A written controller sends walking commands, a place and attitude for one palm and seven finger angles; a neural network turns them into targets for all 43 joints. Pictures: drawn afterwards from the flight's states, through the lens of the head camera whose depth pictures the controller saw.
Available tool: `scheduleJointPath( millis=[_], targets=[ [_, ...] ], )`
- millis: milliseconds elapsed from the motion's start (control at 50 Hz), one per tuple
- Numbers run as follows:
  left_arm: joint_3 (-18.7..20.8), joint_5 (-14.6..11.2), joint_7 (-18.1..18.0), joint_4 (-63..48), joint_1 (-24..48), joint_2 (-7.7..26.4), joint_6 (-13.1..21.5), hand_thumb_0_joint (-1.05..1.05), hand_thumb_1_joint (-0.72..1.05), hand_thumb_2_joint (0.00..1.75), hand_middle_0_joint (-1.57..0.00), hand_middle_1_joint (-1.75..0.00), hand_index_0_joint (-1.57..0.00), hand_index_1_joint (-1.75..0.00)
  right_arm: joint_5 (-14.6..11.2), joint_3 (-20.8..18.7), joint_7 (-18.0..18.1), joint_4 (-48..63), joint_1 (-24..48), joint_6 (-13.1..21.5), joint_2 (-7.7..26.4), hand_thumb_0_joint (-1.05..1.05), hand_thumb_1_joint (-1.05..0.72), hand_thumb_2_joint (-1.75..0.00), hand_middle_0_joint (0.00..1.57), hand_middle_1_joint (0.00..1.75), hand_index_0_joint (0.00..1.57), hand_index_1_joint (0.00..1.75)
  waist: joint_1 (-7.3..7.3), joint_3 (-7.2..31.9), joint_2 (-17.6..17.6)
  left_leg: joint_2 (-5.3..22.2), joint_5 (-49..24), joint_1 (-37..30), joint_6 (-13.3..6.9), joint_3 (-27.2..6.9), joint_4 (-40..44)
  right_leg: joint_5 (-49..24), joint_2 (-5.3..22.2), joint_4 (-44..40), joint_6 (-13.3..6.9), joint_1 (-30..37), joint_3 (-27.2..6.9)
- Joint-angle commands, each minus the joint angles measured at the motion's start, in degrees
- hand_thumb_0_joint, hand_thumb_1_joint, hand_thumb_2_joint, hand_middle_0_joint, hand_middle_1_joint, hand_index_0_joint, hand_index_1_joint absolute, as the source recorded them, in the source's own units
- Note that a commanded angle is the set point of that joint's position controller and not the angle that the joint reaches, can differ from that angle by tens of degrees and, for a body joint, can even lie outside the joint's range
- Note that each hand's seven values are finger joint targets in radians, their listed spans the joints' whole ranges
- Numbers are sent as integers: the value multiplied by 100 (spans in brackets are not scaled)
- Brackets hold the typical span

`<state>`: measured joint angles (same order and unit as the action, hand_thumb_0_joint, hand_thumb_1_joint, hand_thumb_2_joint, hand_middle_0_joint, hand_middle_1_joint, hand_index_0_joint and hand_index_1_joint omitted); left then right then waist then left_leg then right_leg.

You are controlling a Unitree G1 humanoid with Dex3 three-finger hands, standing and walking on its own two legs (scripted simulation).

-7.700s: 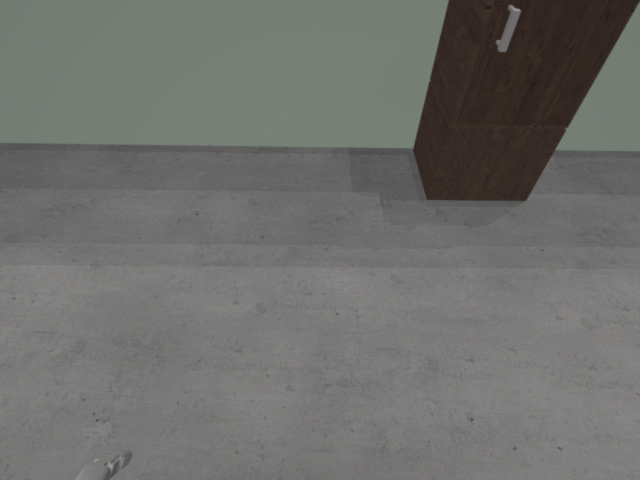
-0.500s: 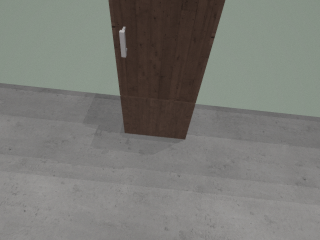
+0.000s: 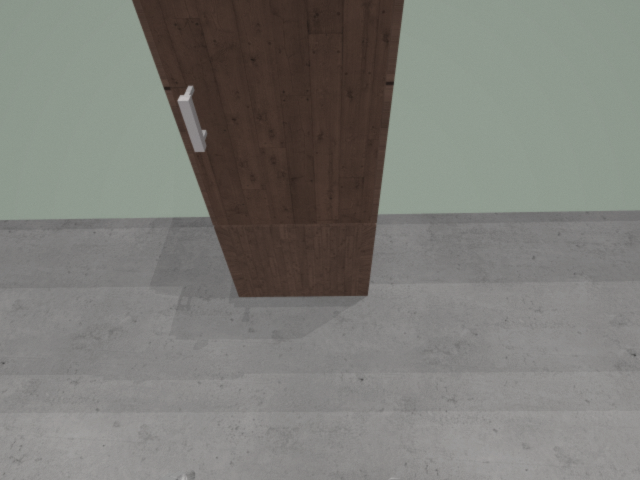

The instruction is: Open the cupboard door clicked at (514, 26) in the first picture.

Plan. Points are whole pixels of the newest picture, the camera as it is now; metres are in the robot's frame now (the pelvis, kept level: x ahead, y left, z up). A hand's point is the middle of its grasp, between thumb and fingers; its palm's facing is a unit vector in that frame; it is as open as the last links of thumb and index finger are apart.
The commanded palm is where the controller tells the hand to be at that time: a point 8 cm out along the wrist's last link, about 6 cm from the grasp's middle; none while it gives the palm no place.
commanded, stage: take the last steps up to it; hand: left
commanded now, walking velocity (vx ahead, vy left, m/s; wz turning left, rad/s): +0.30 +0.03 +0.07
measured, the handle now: (195, 119) +0.78 +0.27 +0.03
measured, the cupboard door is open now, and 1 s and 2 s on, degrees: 0 0 0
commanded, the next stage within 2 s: come to a stop and stand still in 0.56 s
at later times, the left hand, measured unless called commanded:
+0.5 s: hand out of the picture +0.08 +0.20 -0.18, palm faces +0.16 -0.98 -0.13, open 7.3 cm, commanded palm none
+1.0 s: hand (197, 364) +0.33 +0.22 -0.16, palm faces +0.01 -0.97 -0.23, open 7.3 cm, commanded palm none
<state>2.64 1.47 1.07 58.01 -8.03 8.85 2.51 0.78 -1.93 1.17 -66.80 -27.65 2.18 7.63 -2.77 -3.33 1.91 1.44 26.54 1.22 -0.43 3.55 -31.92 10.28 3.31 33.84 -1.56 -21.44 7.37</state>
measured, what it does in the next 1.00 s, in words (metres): walks ahead: left foot, then right foot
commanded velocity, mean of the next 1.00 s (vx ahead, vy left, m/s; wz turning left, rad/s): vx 0.07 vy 0.00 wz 0.01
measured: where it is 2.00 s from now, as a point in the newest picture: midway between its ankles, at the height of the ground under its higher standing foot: outside the picture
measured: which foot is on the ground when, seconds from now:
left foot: down 0.00-0.00, up 0.02-0.44, down 0.46-1.00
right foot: down 0.00-0.46, up 0.48-0.92, down 0.94-1.00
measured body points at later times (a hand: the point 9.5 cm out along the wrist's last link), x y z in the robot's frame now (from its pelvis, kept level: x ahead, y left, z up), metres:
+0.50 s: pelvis +0.17 +0.05 +0.00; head +0.18 +0.07 +0.45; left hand +0.08 +0.25 -0.16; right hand +0.29 -0.17 -0.13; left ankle +0.23 +0.14 -0.73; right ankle +0.08 -0.10 -0.71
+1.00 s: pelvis +0.26 +0.04 +0.01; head +0.29 +0.03 +0.46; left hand +0.33 +0.27 -0.14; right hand +0.24 -0.16 -0.16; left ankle +0.23 +0.14 -0.72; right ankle +0.28 -0.07 -0.72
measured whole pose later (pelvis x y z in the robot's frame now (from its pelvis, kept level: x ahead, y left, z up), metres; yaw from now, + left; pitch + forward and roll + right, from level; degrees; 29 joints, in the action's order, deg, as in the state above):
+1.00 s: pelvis +0.26 +0.04 +0.01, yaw +1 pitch -1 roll +1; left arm 1.8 1.2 -1.9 59.7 -9.2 8.8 -0.4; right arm 0.1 -2.7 1.9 -63.4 -15.9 -0.7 6.0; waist -1.9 -4.4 1.0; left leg 1.8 18.3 11.5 -0.6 9.0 -32.0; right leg 14.3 2.6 32.5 -0.5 -16.8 4.4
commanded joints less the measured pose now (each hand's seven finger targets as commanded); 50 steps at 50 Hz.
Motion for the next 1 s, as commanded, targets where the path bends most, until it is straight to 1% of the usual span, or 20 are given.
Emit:
scheduleJointPath(
  millis=[0,40,80,120,240,340,400,420,440,460,480,540,580,640,720,840,880,900,940,980],
  targets=[
    [364,-98,-195,346,-2037,1412,109,0,90,90,-20,-30,-20,-30,-43,-159,-32,579,312,123,666,0,-90,-90,20,30,20,30,888,767,-1220,208,265,3199,-188,-462,-3920,784,2299,-2021,-1062,2750,-3235],
    [232,-77,-222,121,-1215,950,96,0,90,90,-20,-30,-20,-30,17,-161,-95,669,763,51,468,0,-90,-90,20,30,20,30,622,-131,-626,541,-447,3348,-140,-485,-3960,1630,2028,-2367,-868,1355,-2625],
    [121,-47,-231,82,-886,577,138,0,90,90,-20,-30,-20,-30,61,-162,-130,553,490,-67,228,0,-90,-90,20,30,20,30,283,-189,-435,601,-950,2911,-40,-405,-3591,1036,1591,-2492,-610,728,-1613],
    [100,-17,-226,114,-955,412,195,0,90,90,-20,-30,-20,-30,101,-151,-156,521,355,-134,168,0,-90,-90,20,30,20,30,159,-121,-723,610,-1197,2782,98,-207,-3138,368,1329,-2493,-506,615,-970],
    [92,-22,-184,257,-1230,668,253,0,90,90,-20,-30,-20,-30,71,-154,-275,907,1238,-113,295,0,-90,-90,20,30,20,30,297,-281,-910,613,-1673,2989,241,68,-1577,-249,1207,-2489,-628,1043,-660],
    [120,4,-200,409,-1535,842,212,0,90,90,-20,-30,-20,-30,49,-122,-313,1156,1904,3,352,0,-90,-90,20,30,20,30,489,-266,-939,404,-1460,2536,113,215,-545,-747,1360,-2094,-635,1411,-716],
    [145,-14,-213,426,-1422,868,134,0,90,90,-20,-30,-20,-30,63,-157,-260,974,1329,71,536,0,-90,-90,20,30,20,30,156,-63,-506,181,-1692,1111,61,417,237,-738,1176,-1226,-420,948,-445],
    [112,-32,-209,404,-1440,721,108,0,90,90,-20,-30,-20,-30,89,-211,-210,785,672,115,799,0,-90,-90,20,30,20,30,-100,310,33,307,-1818,135,-11,162,599,-745,844,-147,-260,635,-184],
    [59,-87,-173,327,-1641,416,90,0,90,90,-20,-30,-20,-30,155,-336,-135,657,54,158,1377,0,-90,-90,20,30,20,30,-242,853,1298,1548,-2334,-865,-457,-1388,915,770,126,1425,52,-336,307],
    [3,-74,-174,180,-1549,329,103,0,90,90,-20,-30,-20,-30,80,-363,-79,581,-276,95,1637,0,-90,-90,20,30,20,30,-275,1060,1755,2291,-2942,-1128,-916,-2322,1423,2506,-197,2727,118,-1027,51],
    [21,-50,-203,147,-1285,448,52,0,90,90,-20,-30,-20,-30,59,-331,-33,623,-10,44,1507,0,-90,-90,20,30,20,30,-225,747,1191,2292,-2428,-609,-1033,-2127,1581,2425,74,3276,52,-1115,-328],
    [53,-15,-138,316,-1144,293,7,0,90,90,-20,-30,-20,-30,37,-133,8,824,928,136,847,0,-90,-90,20,30,20,30,153,160,305,1775,-2710,557,-853,-1167,1821,1323,424,3395,130,-975,-558],
    [33,-11,-129,417,-1406,180,-74,0,90,90,-20,-30,-20,-30,0,-91,25,797,1032,196,711,0,-90,-90,20,30,20,30,339,230,210,1523,-2873,844,-734,-680,1965,911,412,3172,207,-648,-512],
    [49,19,-158,383,-1440,108,-200,0,90,90,-20,-30,-20,-30,13,-97,45,800,990,198,618,0,-90,-90,20,30,20,30,391,203,287,1441,-2907,887,-804,-486,2090,607,386,2840,287,-701,-516],
    [-23,-44,-252,342,-1231,67,-294,0,90,90,-20,-30,-20,-30,19,-11,113,727,1070,158,587,0,-90,-90,20,30,20,30,454,234,258,1434,-5056,850,-736,-207,1662,406,293,1698,383,-179,-593],
    [-4,-55,-313,127,-755,348,-368,0,90,90,-20,-30,-20,-30,32,-146,167,511,931,-93,758,0,-90,-90,20,30,20,30,284,138,603,1510,-5260,490,-728,-445,1083,679,90,132,310,301,-384],
    [34,-34,-324,116,-862,489,-341,0,90,90,-20,-30,-20,-30,-7,-195,157,490,877,-148,733,0,-90,-90,20,30,20,30,357,60,378,1326,-4727,736,-518,-418,763,-194,108,-574,261,715,-396],
    [63,-19,-334,126,-964,603,-291,0,90,90,-20,-30,-20,-30,-19,-201,151,504,835,-164,654,0,-90,-90,20,30,20,30,381,214,34,1037,-4140,830,-290,-225,435,-1595,313,-860,200,1003,-657],
    [99,-21,-364,110,-949,965,-239,0,90,90,-20,-30,-20,-30,-69,-209,100,574,682,-227,373,0,-90,-90,20,30,20,30,250,536,-626,346,-1965,1448,82,167,-165,-4296,1372,-478,-427,1504,-1458],
    [148,-23,-388,79,-924,1046,-225,0,90,90,-20,-30,-20,-30,-77,-205,99,606,738,-367,199,0,-90,-90,20,30,20,30,323,716,-1345,33,392,1705,213,135,-1285,-4900,1793,-868,-1038,1593,-1722]
  ],
)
